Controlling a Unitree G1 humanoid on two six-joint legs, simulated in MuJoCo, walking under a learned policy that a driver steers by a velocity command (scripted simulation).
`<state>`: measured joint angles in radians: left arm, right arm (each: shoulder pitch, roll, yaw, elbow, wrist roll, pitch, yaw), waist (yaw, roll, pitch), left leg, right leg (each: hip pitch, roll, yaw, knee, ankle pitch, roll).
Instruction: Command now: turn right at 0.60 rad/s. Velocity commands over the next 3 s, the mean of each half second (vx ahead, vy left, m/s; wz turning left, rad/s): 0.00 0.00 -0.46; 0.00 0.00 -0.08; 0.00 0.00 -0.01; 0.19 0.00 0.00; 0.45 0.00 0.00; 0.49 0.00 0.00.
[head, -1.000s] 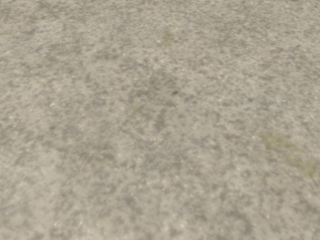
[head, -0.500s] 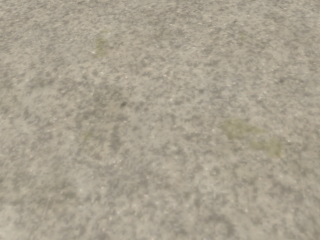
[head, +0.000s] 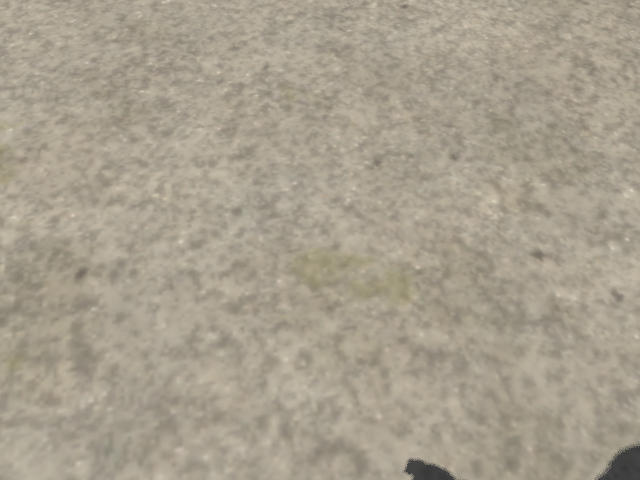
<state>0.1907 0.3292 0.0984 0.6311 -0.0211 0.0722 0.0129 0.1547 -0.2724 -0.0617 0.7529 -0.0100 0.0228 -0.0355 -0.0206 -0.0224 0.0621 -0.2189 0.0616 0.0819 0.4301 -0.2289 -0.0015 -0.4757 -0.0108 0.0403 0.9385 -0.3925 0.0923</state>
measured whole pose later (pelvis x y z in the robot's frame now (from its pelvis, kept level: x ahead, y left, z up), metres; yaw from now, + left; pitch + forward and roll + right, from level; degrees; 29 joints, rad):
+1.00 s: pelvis +0.03 -0.02 -0.01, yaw -14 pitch -2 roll +0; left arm 0.19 0.25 0.05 0.88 0.01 0.03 0.03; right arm 0.18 -0.25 -0.01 0.77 -0.01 -0.02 -0.01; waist 0.00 0.01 0.04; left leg -0.19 -0.01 0.01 0.50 -0.29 0.01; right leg -0.20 0.04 0.12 0.50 -0.28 0.01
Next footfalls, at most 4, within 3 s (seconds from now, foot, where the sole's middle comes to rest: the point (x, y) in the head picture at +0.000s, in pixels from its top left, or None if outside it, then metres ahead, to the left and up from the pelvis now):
0.14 right None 0.03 -0.15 -0.78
0.54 left None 0.08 0.08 -0.78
1.98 right None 0.12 -0.19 -0.78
2.46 left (345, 439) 0.53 -0.06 -0.78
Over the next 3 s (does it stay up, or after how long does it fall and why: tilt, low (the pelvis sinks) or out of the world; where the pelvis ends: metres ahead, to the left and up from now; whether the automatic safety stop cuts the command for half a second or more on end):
stays up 0.63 -0.22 -0.02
